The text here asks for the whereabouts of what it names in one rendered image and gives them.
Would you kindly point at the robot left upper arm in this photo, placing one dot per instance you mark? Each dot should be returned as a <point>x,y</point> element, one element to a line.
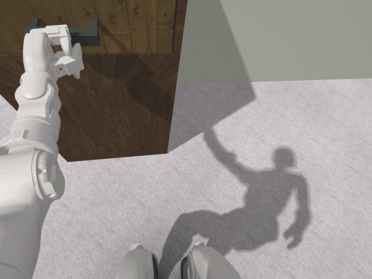
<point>29,182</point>

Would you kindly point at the robot right shin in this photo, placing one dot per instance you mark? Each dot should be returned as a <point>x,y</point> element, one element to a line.
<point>198,244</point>

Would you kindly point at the robot left hand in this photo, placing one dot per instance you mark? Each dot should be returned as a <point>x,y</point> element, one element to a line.
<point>38,53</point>

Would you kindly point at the handle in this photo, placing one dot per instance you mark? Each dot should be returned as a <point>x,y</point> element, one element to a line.
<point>86,36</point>

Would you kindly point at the drawer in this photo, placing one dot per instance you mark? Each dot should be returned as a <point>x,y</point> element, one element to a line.
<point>125,26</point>

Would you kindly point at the robot left forearm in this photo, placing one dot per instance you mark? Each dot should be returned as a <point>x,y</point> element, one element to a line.
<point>37,123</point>

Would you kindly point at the cabinet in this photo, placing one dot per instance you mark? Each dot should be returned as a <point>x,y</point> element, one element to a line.
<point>122,104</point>

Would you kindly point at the robot right thigh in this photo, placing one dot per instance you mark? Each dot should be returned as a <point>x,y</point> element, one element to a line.
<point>207,263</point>

